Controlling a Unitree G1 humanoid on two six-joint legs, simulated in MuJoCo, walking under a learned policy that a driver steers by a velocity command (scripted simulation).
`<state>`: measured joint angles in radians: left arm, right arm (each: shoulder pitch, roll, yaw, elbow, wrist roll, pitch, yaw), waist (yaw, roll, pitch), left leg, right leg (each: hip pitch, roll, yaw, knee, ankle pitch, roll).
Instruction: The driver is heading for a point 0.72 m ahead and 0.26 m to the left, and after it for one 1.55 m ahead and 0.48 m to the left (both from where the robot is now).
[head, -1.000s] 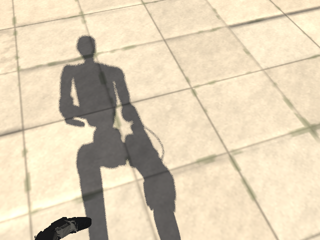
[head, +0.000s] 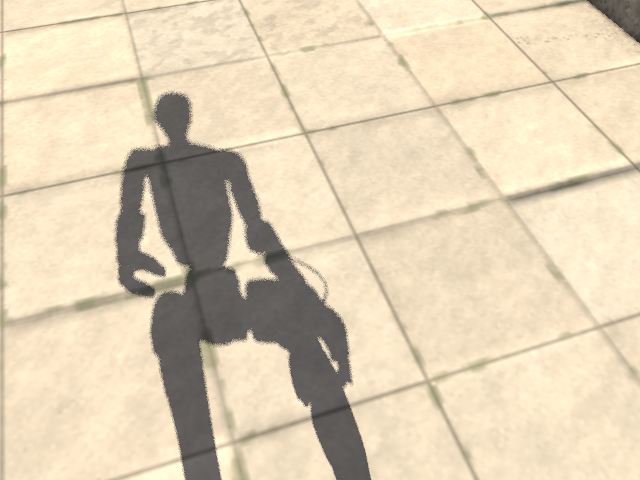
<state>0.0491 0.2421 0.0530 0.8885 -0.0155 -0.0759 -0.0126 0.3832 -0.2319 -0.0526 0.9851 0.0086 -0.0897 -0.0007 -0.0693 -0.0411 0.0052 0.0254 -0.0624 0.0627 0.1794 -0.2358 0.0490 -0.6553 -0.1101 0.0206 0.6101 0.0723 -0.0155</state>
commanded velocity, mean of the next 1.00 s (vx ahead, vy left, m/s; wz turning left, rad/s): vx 0.50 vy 0.00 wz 0.42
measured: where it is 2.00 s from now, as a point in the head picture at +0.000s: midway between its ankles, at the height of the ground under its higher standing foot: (233, 377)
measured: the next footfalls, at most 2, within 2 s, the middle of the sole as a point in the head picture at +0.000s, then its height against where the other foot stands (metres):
right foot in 0.12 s outside the picture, level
left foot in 0.70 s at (248, 471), level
